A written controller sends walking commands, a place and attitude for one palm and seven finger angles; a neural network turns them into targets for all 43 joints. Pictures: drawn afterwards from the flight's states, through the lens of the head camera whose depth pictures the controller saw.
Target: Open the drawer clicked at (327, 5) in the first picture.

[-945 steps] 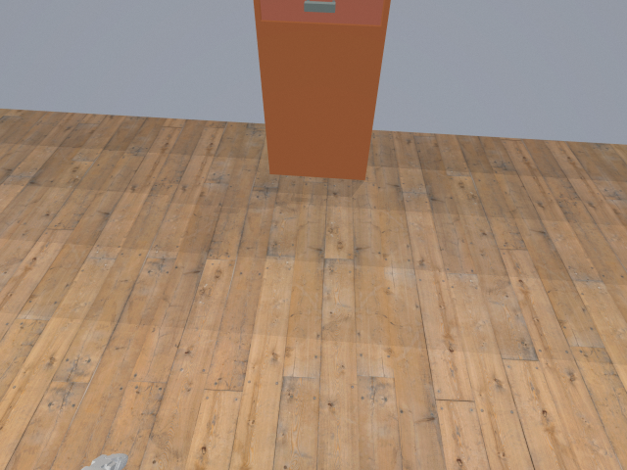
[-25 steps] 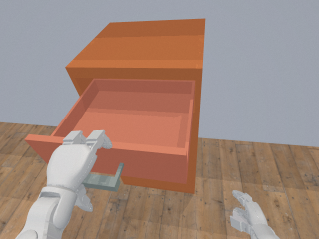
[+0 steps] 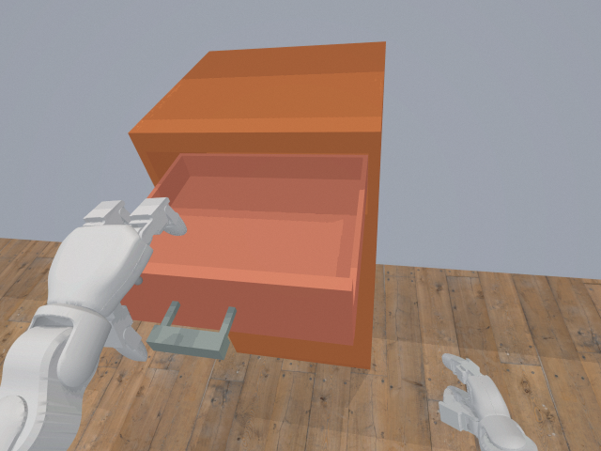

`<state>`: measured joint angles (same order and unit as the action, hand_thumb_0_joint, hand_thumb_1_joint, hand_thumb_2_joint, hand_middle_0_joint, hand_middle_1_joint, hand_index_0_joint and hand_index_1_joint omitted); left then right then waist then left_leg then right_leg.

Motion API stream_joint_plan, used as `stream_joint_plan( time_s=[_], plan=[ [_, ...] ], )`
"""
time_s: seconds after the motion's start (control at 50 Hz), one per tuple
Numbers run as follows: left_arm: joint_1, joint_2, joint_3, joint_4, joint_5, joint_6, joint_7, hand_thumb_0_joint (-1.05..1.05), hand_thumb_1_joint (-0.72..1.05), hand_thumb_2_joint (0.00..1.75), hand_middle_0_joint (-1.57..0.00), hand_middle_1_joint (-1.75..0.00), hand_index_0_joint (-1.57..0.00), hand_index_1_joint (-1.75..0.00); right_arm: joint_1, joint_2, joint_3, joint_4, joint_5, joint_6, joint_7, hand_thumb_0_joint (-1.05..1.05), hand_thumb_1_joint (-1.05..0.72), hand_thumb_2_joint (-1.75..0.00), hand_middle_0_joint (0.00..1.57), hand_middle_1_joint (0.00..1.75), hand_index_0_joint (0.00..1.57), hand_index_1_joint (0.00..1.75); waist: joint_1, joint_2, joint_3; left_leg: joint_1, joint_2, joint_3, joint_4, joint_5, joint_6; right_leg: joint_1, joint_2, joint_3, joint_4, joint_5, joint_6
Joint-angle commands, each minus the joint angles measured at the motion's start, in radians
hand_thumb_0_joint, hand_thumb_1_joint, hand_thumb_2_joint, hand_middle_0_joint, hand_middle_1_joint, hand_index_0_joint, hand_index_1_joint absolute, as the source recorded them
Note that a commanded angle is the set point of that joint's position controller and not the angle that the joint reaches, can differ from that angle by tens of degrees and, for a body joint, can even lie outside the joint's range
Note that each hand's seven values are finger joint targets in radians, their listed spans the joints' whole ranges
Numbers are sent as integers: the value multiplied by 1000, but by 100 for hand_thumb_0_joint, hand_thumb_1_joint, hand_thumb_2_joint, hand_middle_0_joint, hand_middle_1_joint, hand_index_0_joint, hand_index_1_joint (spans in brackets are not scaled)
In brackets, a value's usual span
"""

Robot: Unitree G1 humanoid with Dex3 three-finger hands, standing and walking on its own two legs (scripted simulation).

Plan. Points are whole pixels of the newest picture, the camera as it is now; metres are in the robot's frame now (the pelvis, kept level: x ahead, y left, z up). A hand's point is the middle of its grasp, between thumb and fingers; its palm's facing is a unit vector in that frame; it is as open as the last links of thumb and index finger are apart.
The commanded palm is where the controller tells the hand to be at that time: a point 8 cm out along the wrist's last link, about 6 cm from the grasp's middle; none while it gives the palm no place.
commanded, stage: lift the hand off the handle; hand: left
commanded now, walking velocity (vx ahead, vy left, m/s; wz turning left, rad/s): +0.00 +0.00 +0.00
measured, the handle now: (195, 326) +0.26 +0.21 +0.03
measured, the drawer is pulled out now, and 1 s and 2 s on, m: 0.30 0.30 0.30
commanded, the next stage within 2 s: draw the hand back to the body in 0.06 s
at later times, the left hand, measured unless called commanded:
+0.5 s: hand (124, 293) +0.22 +0.23 +0.17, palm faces +0.13 -0.09 -0.99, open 13.9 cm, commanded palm +0.18 +0.23 +0.23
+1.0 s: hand (122, 274) +0.21 +0.21 +0.21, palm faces +0.38 -0.86 -0.34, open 13.3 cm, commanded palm +0.16 +0.26 +0.22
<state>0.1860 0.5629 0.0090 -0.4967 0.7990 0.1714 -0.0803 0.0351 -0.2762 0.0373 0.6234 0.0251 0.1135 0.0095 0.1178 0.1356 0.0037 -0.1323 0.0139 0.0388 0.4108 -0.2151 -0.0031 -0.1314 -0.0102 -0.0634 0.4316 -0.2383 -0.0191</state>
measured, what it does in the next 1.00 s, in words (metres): stands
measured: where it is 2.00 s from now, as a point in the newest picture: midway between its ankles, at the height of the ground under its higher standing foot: outside the picture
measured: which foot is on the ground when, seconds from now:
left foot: down 0.00-1.00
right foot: down 0.00-1.00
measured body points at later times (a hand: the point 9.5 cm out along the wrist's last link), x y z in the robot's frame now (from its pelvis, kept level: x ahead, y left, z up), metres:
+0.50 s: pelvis +0.00 +0.00 +0.00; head -0.01 -0.05 +0.44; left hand +0.21 +0.24 +0.22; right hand +0.23 -0.20 -0.10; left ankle +0.01 +0.12 -0.74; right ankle +0.00 -0.10 -0.74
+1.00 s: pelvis +0.02 +0.00 +0.00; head +0.01 -0.01 +0.45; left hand +0.19 +0.25 +0.23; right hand +0.22 -0.19 -0.08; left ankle +0.01 +0.12 -0.74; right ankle +0.00 -0.10 -0.74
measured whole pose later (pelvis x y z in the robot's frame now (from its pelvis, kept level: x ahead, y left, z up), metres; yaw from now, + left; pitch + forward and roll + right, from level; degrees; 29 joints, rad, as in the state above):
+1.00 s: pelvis +0.02 +0.00 +0.00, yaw +0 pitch -4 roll +0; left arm 0.41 0.32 0.26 -0.63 -0.04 -0.13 0.10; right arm 0.17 -0.19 0.05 0.61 0.00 -0.14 -0.07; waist 0.07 0.04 0.04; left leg -0.11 0.03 0.04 0.44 -0.26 0.00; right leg -0.08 0.00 -0.06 0.42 -0.26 -0.02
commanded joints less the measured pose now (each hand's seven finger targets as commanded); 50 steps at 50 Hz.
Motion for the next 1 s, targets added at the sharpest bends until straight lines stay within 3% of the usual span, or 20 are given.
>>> stream_joint_plan(
  time_s=[0.0, 0.02, 0.08, 0.14, 0.18, 0.22, 0.28, 0.3, 0.44, 0.58, 0.64, 0.7, 0.74, 0.76, 0.78, 0.8, 0.84, 0.88, 0.92, 0.98],
  plan=[
    [-216, 140, 108, -162, -5, -8, 3, 0, -50, 30, -30, -120, -30, -120, -216, -54, -13, -192, 10, -74, 3, 0, -90, -90, 20, 30, 20, 30, -1, -84, -150, 12, -23, -16, -52, 161, 18, 34, 3, 39, -69, 112, 9],
    [-195, 155, 122, -122, -5, -8, -1, 0, -50, 30, -30, -120, -30, -120, -208, -59, -20, -177, 11, -68, -1, 0, -90, -90, 20, 30, 20, 30, -10, -123, -127, 3, -21, -12, -53, 158, 18, 24, 4, 37, -75, 116, 14],
    [-225, 209, 177, -162, -13, -16, -5, 0, -50, 30, -30, -120, -30, -120, -238, -67, -13, -196, 19, -73, 0, 0, -90, -90, 20, 30, 20, 30, -5, -89, -145, -6, -13, -17, -47, 131, 17, 31, 7, 51, -70, 100, 10],
    [-237, 163, 133, -164, 5, -44, 6, 0, -50, 30, -30, -120, -30, -120, -204, -60, -16, -193, 6, -78, 3, 0, -90, -90, 20, 30, 20, 30, 0, -97, -167, 6, -23, -14, -46, 156, 19, 31, 0, 38, -68, 112, 10],
    [-213, 243, 227, -175, -12, -49, 23, 0, -50, 30, -30, -120, -30, -120, -221, -64, -15, -195, 13, -89, 2, 0, -90, -90, 20, 30, 20, 30, 9, -77, -184, 4, -16, -19, -33, 152, 15, 43, 6, 52, -62, 120, 7],
    [-171, 193, 198, -134, -3, -53, 31, 0, -50, 30, -30, -120, -30, -120, -192, -51, -17, -185, 4, -86, 5, 0, -90, -90, 20, 30, 20, 30, 8, -117, -157, -5, -19, -12, -34, 165, 15, 29, -1, 37, -61, 122, 9],
    [-139, 252, 272, -162, -32, -49, 39, 0, -50, 30, -30, -120, -30, -120, -218, -64, -18, -195, 15, -90, 8, 0, -90, -90, 20, 30, 20, 30, 13, -83, -159, -16, -14, -17, -25, 157, 11, 33, 2, 51, -58, 129, 6],
    [-150, 215, 228, -160, -24, -48, 34, 0, -50, 30, -30, -120, -30, -120, -196, -58, -14, -197, 7, -87, 8, 0, -90, -90, 20, 30, 20, 30, 11, -88, -174, -13, -21, -14, -29, 162, 14, 37, -5, 41, -54, 127, 8],
    [-75, 202, 211, -201, -44, -72, 19, 0, -50, 30, -30, -120, -30, -120, -169, -72, -22, -209, 7, -101, -7, 0, -90, -90, 20, 30, 20, 30, -10, -101, -145, -3, -19, -14, -13, 147, 19, -6, -9, 32, -63, 125, 20],
    [17, 293, 343, -264, -66, -108, 64, 0, -50, 30, -30, -120, -30, -120, -171, -81, -25, -217, 10, -116, -12, 0, -90, -90, 20, 30, 20, 30, 3, -58, -169, 1, -6, -26, 11, 177, 11, 6, -6, 35, -51, 171, 9],
    [66, 240, 310, -226, -65, -105, 64, 0, -50, 30, -30, -120, -30, -120, -139, -76, -31, -212, 4, -100, -7, 0, -90, -90, 20, 30, 20, 30, 0, -84, -126, -10, -8, -18, 2, 183, 10, -19, -9, 16, -54, 163, 16],
    [42, 261, 320, -251, -77, -101, 56, 0, -50, 30, -30, -120, -30, -120, -146, -78, -27, -220, 7, -102, -6, 0, -90, -90, 20, 30, 20, 30, -3, -57, -150, -13, -7, -21, 2, 166, 9, -15, -7, 16, -48, 138, 13],
    [112, 243, 310, -231, -78, -99, 50, 0, -50, 30, -30, -120, -30, -120, -138, -83, -33, -225, 9, -96, -9, 0, -90, -90, 20, 30, 20, 30, -6, -98, -125, -18, -5, -19, 2, 172, 12, -25, -7, 9, -50, 147, 20],
    [-9, -160, 272, -327, -761, -217, 101, 0, -47, 32, -30, -118, -30, -118, -62, 11, -33, -268, 15, -182, -37, 0, -90, -90, 20, 30, 20, 30, -102, -182, -71, 84, 26, -15, -3, 94, 38, -43, 12, -7, -75, 126, -1],
    [90, -59, 329, -244, -777, -265, 138, 0, -43, 33, -29, -115, -29, -115, -63, -18, -22, -222, -3, -236, -54, 0, -90, -90, 20, 30, 20, 30, -95, -234, -51, 86, 40, -31, -7, 39, 32, -67, 24, 4, -75, 73, -2],
    [149, -64, 366, -271, -828, -292, 160, 0, -40, 34, -29, -113, -29, -113, -32, -23, -23, -212, -5, -255, -71, 0, -90, -90, 20, 30, 20, 30, -72, -250, -71, 76, 39, -29, -24, 63, 32, -35, 2, -5, -87, 79, 5],
    [102, -22, 403, -374, -846, -339, 192, 0, -32, 37, -29, -109, -29, -109, -27, -27, -30, -195, -17, -289, -86, 0, -90, -90, 20, 30, 20, 30, -57, -144, -142, 99, 30, -15, -25, 111, 29, 15, -15, 12, -83, 126, 7],
    [122, -10, 431, -354, -850, -358, 212, 0, -26, 40, -28, -104, -28, -104, -24, -24, -25, -169, -26, -312, -92, 0, -90, -90, 20, 30, 20, 30, -49, -29, -90, 77, 24, -13, -30, 118, 18, 15, -12, 22, -90, 130, -3],
    [124, -79, 376, -304, -855, -361, 213, 0, -18, 43, -28, -100, -28, -100, -14, -12, -21, -166, -26, -317, -91, 0, -90, -90, 20, 30, 20, 30, -57, -38, -27, 50, 30, -22, -49, 110, 13, 4, -14, 11, -95, 111, -5],
    [122, -77, 387, -307, -860, -368, 212, 0, -8, 48, -27, -93, -27, -93, -17, -18, -29, -162, -26, -319, -90, 0, -90, -90, 20, 30, 20, 30, -53, -29, -22, 47, 31, -26, -47, 136, 12, 20, -11, 15, -99, 133, -10]
  ],
)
